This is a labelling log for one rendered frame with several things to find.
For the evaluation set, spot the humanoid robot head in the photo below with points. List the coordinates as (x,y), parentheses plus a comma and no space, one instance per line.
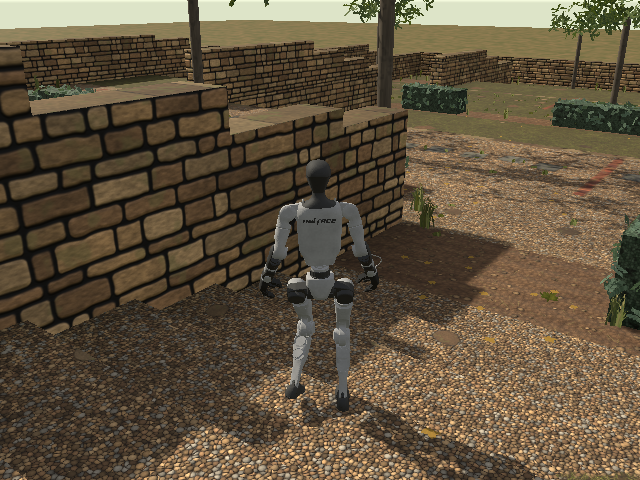
(318,173)

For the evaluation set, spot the robot right upper arm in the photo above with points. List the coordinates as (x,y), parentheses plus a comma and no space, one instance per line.
(350,212)

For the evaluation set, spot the right robot hand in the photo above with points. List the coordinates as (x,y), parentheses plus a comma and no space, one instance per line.
(374,281)

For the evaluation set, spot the robot right forearm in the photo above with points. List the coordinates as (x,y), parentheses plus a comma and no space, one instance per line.
(367,263)

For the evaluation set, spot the robot left upper arm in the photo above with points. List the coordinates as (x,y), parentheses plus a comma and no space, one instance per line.
(286,214)

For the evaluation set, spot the left robot hand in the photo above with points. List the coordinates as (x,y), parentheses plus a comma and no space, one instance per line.
(263,287)

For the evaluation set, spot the robot left forearm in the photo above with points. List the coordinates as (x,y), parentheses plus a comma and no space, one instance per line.
(271,267)

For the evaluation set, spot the robot right shin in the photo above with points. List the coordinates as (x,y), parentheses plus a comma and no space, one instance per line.
(343,363)

